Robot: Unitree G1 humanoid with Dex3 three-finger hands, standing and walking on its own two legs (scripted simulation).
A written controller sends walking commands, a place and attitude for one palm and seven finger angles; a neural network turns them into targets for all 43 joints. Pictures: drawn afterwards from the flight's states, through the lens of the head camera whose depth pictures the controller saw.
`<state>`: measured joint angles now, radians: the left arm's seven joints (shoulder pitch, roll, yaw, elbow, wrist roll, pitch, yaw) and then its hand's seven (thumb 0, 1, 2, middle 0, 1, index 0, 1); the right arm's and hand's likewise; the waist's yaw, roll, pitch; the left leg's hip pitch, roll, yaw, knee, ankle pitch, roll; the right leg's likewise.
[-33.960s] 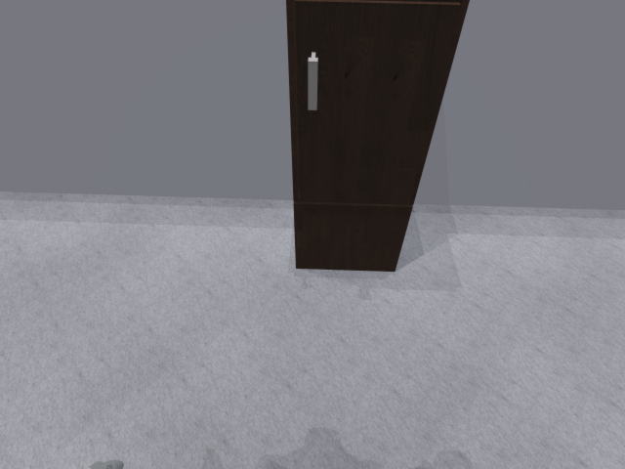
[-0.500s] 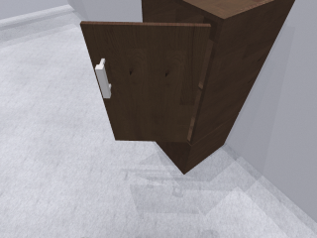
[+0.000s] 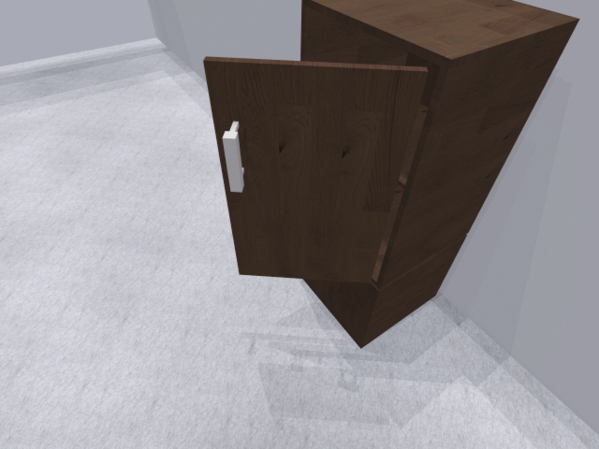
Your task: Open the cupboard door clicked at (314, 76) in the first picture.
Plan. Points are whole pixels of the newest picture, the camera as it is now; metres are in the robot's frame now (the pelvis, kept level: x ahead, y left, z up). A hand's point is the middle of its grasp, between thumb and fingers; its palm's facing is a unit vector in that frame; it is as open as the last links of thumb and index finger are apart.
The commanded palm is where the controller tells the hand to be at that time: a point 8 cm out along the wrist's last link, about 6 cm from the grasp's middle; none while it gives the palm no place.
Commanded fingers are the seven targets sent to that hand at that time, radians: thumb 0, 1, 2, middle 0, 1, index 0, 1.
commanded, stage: come to a stop and stand still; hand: left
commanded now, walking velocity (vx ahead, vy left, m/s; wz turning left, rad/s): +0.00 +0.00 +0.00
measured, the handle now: (236, 156) +0.60 +0.17 +0.07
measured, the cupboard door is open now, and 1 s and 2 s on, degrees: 52 52 52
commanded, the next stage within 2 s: look again from close up in 0.14 s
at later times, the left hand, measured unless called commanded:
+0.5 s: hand out of the picture +0.07 +0.20 -0.13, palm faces -0.01 -0.94 -0.34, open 7.4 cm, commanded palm none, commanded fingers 0.00 0.90 0.90 -0.20 -0.30 -0.20 -0.30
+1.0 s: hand out of the picture +0.05 +0.16 -0.15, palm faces +0.01 -0.97 -0.26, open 7.4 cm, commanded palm none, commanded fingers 0.00 0.90 0.90 -0.20 -0.30 -0.20 -0.30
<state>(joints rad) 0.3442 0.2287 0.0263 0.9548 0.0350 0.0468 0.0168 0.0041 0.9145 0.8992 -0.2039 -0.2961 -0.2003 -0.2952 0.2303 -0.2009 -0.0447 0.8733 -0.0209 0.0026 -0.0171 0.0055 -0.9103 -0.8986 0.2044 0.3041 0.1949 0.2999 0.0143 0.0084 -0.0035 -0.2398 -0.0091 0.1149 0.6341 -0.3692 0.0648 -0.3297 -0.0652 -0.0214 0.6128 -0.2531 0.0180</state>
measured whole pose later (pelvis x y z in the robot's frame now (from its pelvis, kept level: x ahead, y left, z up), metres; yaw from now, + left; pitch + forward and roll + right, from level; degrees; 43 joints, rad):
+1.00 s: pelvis +0.02 -0.05 +0.02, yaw +1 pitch -1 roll +0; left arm 0.23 0.21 0.00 1.09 0.02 -0.01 0.02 0.01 0.91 0.90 -0.21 -0.30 -0.20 -0.30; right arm 0.23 -0.23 0.00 1.13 -0.02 0.00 0.00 0.01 -0.91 -0.90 0.20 0.30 0.20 0.30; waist -0.01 0.02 0.01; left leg -0.11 0.03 0.08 0.39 -0.25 -0.01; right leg -0.20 -0.01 -0.07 0.39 -0.17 -0.01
